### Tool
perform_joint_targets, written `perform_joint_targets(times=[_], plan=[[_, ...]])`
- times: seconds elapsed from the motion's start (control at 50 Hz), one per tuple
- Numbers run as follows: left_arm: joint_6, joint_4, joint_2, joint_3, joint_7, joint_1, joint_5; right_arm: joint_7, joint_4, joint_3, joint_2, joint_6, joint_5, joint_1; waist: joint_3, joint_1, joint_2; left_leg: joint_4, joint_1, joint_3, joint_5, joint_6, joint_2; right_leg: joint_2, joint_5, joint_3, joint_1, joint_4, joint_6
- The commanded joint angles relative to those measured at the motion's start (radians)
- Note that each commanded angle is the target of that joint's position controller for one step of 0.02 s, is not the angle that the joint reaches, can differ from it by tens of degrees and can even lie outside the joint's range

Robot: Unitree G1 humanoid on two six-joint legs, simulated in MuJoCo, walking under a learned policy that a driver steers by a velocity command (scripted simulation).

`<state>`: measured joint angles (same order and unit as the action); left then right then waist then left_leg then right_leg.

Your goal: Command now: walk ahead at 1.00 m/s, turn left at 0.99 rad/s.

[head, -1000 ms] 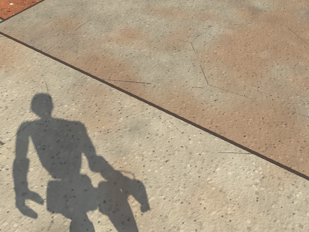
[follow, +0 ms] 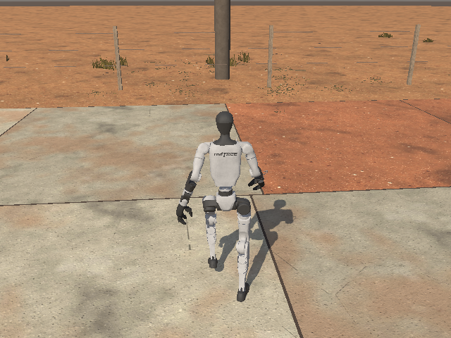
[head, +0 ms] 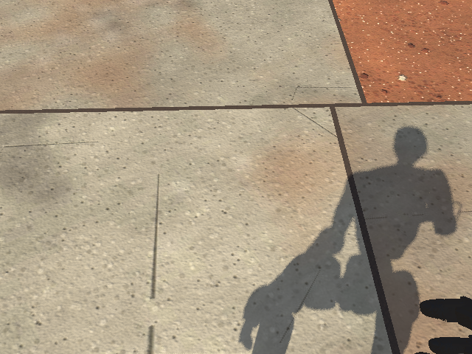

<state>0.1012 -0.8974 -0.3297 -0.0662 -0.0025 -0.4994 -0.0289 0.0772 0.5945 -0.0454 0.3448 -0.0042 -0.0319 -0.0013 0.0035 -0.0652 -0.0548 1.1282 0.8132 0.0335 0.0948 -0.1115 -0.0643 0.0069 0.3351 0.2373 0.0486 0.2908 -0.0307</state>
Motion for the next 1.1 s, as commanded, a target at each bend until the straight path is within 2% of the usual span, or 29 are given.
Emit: perform_joint_targets(times=[0.02, 0.08, 0.1, 0.14, 0.16, 0.18, 0.2, 0.24, 0.3, 0.36, 0.42, 0.48, 0.52, 0.54, 0.56, 0.58, 0.6, 0.62, 0.66, 0.76, 0.86, 0.9, 0.96, 0.98, 1.0, 1.02, 1.04, 1.08, 1.1], plan=[[0.032, 0.074, -0.068, 0.003, -0.001, 0.107, 0.001, 0.023, -0.089, 0.028, -0.019, 0.004, -0.002, 0.084, 0.153, 0.074, 0.091, -0.214, -0.101, 0.076, -0.090, -0.031, -0.005, 0.210, -0.624, 0.010, -0.160, -0.186, 0.044], [0.011, 0.073, -0.144, -0.013, 0.019, 0.052, 0.002, 0.019, -0.062, 0.020, 0.005, 0.013, 0.000, 0.056, 0.083, 0.105, 0.137, -0.339, -0.283, 0.176, -0.043, -0.082, 0.111, 0.218, -1.227, 0.065, -0.023, -0.035, 0.028], [-0.004, 0.079, -0.179, -0.022, 0.028, 0.053, 0.002, 0.011, -0.037, 0.009, 0.030, 0.016, 0.002, -0.025, 0.024, 0.155, 0.160, -0.351, -0.378, 0.180, 0.006, -0.097, 0.146, 0.238, -1.378, 0.061, 0.007, 0.100, 0.025], [-0.038, 0.120, -0.218, -0.036, 0.030, 0.133, -0.003, -0.020, 0.074, -0.039, 0.110, 0.023, 0.006, -0.401, -0.145, 0.326, 0.168, -0.399, -0.796, 0.108, 0.107, -0.153, 0.193, 0.276, -1.387, 0.019, -0.129, 0.587, 0.054], [-0.045, 0.129, -0.179, -0.033, 0.018, 0.142, -0.011, -0.047, 0.121, -0.072, 0.152, 0.022, 0.015, -0.467, -0.160, 0.322, 0.059, -0.487, -1.007, -0.010, 0.149, -0.185, 0.153, 0.173, -0.691, 0.012, -0.352, 0.943, 0.041], [-0.039, 0.216, -0.043, -0.001, -0.001, 0.101, -0.017, -0.062, 0.088, -0.095, 0.264, 0.003, 0.009, -0.345, -0.152, 0.151, -0.206, -0.535, -1.186, -0.474, 0.058, -0.297, -0.075, -0.005, 0.185, -0.027, -0.766, 1.342, -0.014], [-0.012, 0.310, -0.093, 0.000, 0.003, 0.189, -0.001, -0.067, 0.048, -0.103, 0.285, -0.009, -0.003, -0.414, -0.319, 0.206, -0.062, -0.726, -1.294, -0.784, 0.210, -0.394, -0.167, -0.012, 0.139, -0.263, -0.921, 1.412, -0.014], [0.017, 0.315, -0.092, 0.016, 0.005, 0.266, -0.001, -0.082, 0.093, -0.091, 0.202, 0.007, 0.009, -0.382, -0.055, 0.136, 0.119, -0.883, -0.997, -0.742, 0.218, -0.318, -0.149, 0.079, 0.037, -0.305, -0.927, 1.190, -0.003], [-0.040, 0.290, -0.077, 0.022, 0.007, 0.217, -0.045, -0.091, 0.092, -0.056, 0.120, 0.055, 0.020, -0.300, 0.030, 0.012, 0.149, -0.896, -0.637, -0.542, 0.034, -0.282, -0.034, 0.135, 0.106, -0.312, -0.728, 1.000, -0.043], [-0.062, 0.362, -0.033, 0.041, -0.006, 0.381, -0.034, -0.080, 0.099, -0.054, 0.122, 0.083, 0.020, -0.301, 0.100, 0.029, 0.111, -0.961, -0.422, -0.455, 0.033, -0.256, 0.047, 0.142, -0.014, -0.267, -0.641, 0.723, -0.067], [-0.056, 0.389, -0.005, 0.056, -0.019, 0.479, -0.005, -0.066, 0.109, -0.066, 0.137, 0.090, 0.026, -0.319, 0.081, 0.077, 0.059, -0.954, -0.385, -0.402, -0.095, -0.183, 0.103, 0.089, -0.355, -0.248, -0.466, 0.455, -0.044], [-0.052, 0.393, -0.043, 0.047, -0.014, 0.503, 0.007, -0.063, 0.129, -0.076, 0.155, 0.086, 0.035, -0.370, 0.042, 0.113, 0.022, -0.883, -0.539, -0.446, -0.247, -0.135, 0.066, 0.042, -0.394, -0.255, -0.383, 0.310, -0.015], [-0.046, 0.358, -0.106, 0.021, 0.003, 0.384, 0.007, -0.070, 0.134, -0.085, 0.190, 0.080, 0.027, -0.371, -0.049, 0.058, 0.025, -0.681, -0.657, -0.456, -0.496, -0.088, 0.068, -0.014, -0.252, -0.257, -0.248, 0.268, 0.002], [-0.039, 0.322, -0.142, 0.000, 0.016, 0.214, 0.007, -0.066, 0.131, -0.090, 0.222, 0.080, 0.024, -0.333, -0.140, -0.054, 0.047, -0.457, -0.627, -0.424, -0.552, -0.060, 0.093, -0.021, -0.180, -0.241, -0.058, 0.254, 0.011], [-0.034, 0.279, -0.200, -0.025, 0.038, -0.006, -0.006, -0.062, 0.113, -0.075, 0.172, 0.092, 0.020, -0.288, -0.249, -0.161, 0.071, -0.160, -0.477, -0.379, -0.429, -0.037, 0.137, 0.080, -0.023, -0.318, 0.201, 0.290, 0.032], [-0.030, 0.260, -0.280, -0.044, 0.048, -0.107, -0.050, -0.067, 0.061, -0.031, -0.003, 0.101, 0.040, -0.302, -0.352, -0.137, 0.353, 0.182, -0.192, -0.269, 0.358, -0.019, 0.248, 0.382, 0.370, -0.743, 0.417, 0.150, 0.082], [-0.034, 0.277, -0.285, -0.051, 0.033, 0.032, -0.040, -0.072, 0.025, -0.013, 0.021, 0.096, 0.050, -0.366, -0.384, -0.021, 0.506, 0.311, -0.048, -0.205, 0.376, -0.024, 0.203, 0.480, 0.490, -1.173, 0.363, -0.040, 0.139], [-0.041, 0.302, -0.164, -0.032, 0.028, 0.160, -0.032, -0.076, 0.060, -0.019, 0.076, 0.076, 0.021, -0.296, -0.212, -0.015, 0.299, 0.328, -0.008, -0.170, 0.263, -0.022, 0.116, 0.427, 0.554, -1.026, 0.209, -0.040, 0.146], [-0.045, 0.265, -0.082, -0.012, 0.021, 0.185, -0.030, -0.046, 0.058, -0.021, 0.076, 0.052, -0.004, -0.204, -0.058, -0.003, 0.109, 0.252, -0.039, -0.128, 0.193, -0.003, 0.041, 0.340, 0.234, -0.694, 0.000, -0.024, 0.125], [0.003, 0.144, -0.024, 0.008, -0.007, 0.114, 0.004, -0.001, -0.046, 0.014, -0.014, 0.008, -0.009, -0.068, 0.049, 0.054, 0.136, 0.173, -0.002, -0.112, 0.109, 0.009, -0.023, 0.284, -0.231, -0.312, -0.146, -0.107, 0.089], [0.022, 0.097, -0.070, 0.005, -0.009, 0.100, -0.001, 0.021, -0.085, 0.035, -0.010, 0.020, -0.009, 0.067, 0.152, 0.068, 0.077, -0.263, -0.159, 0.013, -0.074, -0.019, 0.038, 0.215, -0.459, -0.059, -0.219, -0.268, 0.096], [0.016, 0.069, -0.115, 0.000, -0.005, 0.049, 0.002, 0.020, -0.079, 0.040, -0.015, 0.028, -0.010, 0.094, 0.152, 0.063, 0.090, -0.371, -0.269, 0.079, -0.066, -0.056, 0.086, 0.229, -0.767, -0.019, -0.149, -0.258, 0.107], [-0.014, 0.056, -0.217, -0.015, 0.015, 0.030, 0.001, -0.010, -0.006, 0.013, 0.050, 0.037, -0.021, -0.113, -0.026, 0.193, 0.190, -0.421, -0.522, 0.105, 0.120, -0.103, 0.194, 0.277, -1.399, -0.001, 0.009, 0.136, 0.113], [-0.028, 0.067, -0.229, -0.016, 0.020, 0.066, 0.005, -0.024, 0.063, -0.007, 0.083, 0.040, -0.019, -0.323, -0.124, 0.292, 0.198, -0.506, -0.752, 0.070, 0.116, -0.125, 0.202, 0.271, -1.379, -0.002, -0.053, 0.394, 0.113], [-0.032, 0.085, -0.200, -0.010, 0.022, 0.078, 0.002, -0.043, 0.115, -0.038, 0.145, 0.038, -0.025, -0.462, -0.204, 0.340, 0.154, -0.542, -1.014, -0.058, 0.184, -0.139, 0.124, 0.225, -1.041, -0.008, -0.253, 0.734, 0.105], [-0.030, 0.143, -0.024, 0.023, -0.009, -0.008, 0.003, -0.065, 0.105, -0.057, 0.238, 0.032, -0.031, -0.378, -0.265, 0.153, -0.141, -0.580, -1.264, -0.514, 0.319, -0.185, -0.173, 0.063, 0.159, -0.050, -0.661, 1.116, 0.063], [-0.020, 0.200, -0.094, 0.015, -0.003, 0.065, 0.020, -0.069, 0.081, -0.067, 0.251, 0.033, -0.010, -0.426, -0.414, 0.200, -0.067, -0.731, -1.307, -0.830, 0.313, -0.239, -0.254, 0.010, 0.149, -0.247, -0.775, 1.264, 0.083], [-0.007, 0.213, -0.075, 0.025, 0.000, 0.182, 0.028, -0.082, 0.148, -0.057, 0.166, 0.054, 0.005, -0.388, -0.084, 0.147, 0.049, -0.821, -1.013, -0.579, 0.111, -0.203, -0.186, 0.087, -0.016, -0.269, -0.845, 1.138, 0.088], [-0.015, 0.195, -0.060, 0.029, -0.002, 0.180, 0.016, -0.084, 0.150, -0.043, 0.118, 0.068, 0.000, -0.334, -0.006, 0.094, 0.097, -0.832, -0.864, -0.482, -0.077, -0.176, -0.149, 0.113, -0.023, -0.270, -0.781, 1.062, 0.075]])
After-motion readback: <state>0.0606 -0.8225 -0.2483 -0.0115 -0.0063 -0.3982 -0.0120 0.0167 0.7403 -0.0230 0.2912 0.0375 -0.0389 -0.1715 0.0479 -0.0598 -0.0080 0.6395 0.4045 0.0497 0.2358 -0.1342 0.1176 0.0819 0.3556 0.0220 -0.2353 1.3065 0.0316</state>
